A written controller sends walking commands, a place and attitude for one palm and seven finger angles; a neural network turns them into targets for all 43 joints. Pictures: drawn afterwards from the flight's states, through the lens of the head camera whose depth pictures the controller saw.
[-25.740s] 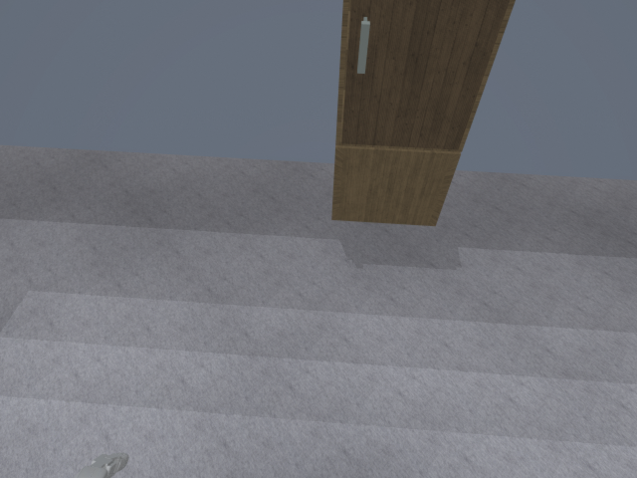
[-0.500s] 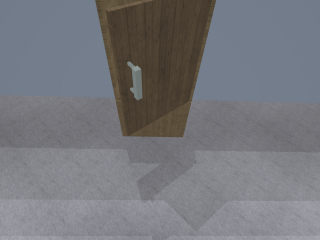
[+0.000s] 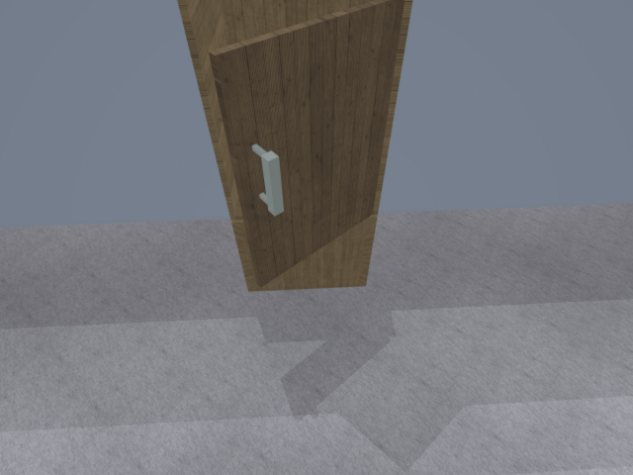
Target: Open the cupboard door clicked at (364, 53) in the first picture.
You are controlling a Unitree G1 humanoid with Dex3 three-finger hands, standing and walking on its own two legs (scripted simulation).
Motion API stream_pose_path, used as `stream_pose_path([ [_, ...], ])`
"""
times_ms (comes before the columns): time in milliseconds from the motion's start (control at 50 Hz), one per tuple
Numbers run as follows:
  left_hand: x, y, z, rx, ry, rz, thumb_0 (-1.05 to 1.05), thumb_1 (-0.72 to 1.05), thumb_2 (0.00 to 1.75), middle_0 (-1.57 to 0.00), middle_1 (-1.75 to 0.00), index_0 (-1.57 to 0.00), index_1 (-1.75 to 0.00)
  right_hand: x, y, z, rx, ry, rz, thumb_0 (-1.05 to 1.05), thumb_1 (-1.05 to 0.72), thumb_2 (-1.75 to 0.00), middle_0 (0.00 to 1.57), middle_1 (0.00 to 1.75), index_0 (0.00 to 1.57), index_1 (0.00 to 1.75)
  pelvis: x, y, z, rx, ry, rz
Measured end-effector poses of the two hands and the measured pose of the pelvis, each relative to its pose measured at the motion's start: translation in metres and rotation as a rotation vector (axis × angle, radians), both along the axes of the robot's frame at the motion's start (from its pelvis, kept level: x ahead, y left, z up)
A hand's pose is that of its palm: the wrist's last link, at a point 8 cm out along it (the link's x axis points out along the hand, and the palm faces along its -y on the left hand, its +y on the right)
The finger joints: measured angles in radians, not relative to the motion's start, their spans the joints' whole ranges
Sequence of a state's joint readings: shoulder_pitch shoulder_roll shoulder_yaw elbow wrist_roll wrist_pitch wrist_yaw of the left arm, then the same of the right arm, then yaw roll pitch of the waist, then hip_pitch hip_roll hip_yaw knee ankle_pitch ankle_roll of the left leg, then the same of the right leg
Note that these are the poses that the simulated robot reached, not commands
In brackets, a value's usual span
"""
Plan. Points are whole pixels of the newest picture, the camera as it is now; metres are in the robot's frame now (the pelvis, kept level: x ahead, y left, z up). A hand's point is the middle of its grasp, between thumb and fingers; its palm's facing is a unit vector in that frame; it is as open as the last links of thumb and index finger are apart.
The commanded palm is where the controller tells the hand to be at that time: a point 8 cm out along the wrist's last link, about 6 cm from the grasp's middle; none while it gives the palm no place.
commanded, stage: let the arm hang, fingers relaxed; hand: left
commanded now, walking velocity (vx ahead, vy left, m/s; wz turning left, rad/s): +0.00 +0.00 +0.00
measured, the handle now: (266, 179) +0.62 +0.13 +0.00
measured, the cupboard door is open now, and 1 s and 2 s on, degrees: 37 37 37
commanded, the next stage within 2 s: look to check the result in 0.12 s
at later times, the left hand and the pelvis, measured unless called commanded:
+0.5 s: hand out of the picture +0.01 +0.20 -0.17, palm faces +0.01 -0.97 -0.26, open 7.4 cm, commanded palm none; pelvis +0.00 -0.01 +0.00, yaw +0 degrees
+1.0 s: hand out of the picture +0.06 +0.20 -0.17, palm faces -0.04 -0.96 -0.28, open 7.4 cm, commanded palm none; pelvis +0.01 -0.02 +0.00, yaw -3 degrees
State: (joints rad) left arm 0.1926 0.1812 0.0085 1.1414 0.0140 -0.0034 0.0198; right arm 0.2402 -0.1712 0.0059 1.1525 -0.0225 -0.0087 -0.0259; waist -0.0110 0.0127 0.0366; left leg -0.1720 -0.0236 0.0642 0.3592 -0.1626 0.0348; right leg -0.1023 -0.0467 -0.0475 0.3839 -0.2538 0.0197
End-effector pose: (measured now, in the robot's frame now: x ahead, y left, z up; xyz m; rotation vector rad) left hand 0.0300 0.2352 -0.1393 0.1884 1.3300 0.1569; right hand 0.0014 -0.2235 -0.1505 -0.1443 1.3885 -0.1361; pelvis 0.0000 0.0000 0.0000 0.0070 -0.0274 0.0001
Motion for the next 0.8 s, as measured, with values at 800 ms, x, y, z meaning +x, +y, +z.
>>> stream_pose_path([
  [800, 0.015, 0.02, 0.011, 0.063, -0.016, -0.015, 0.0, 0.91, 0.89, -0.2, -0.3, -0.21, -0.3, 0.055, -0.05, 0.016, -0.086, -0.084, 0.058, 0.01, -0.91, -0.9, 0.2, 0.3, 0.2, 0.3, 0.005, -0.013, 0.003, -0.004, 0.008, 0.009],
])
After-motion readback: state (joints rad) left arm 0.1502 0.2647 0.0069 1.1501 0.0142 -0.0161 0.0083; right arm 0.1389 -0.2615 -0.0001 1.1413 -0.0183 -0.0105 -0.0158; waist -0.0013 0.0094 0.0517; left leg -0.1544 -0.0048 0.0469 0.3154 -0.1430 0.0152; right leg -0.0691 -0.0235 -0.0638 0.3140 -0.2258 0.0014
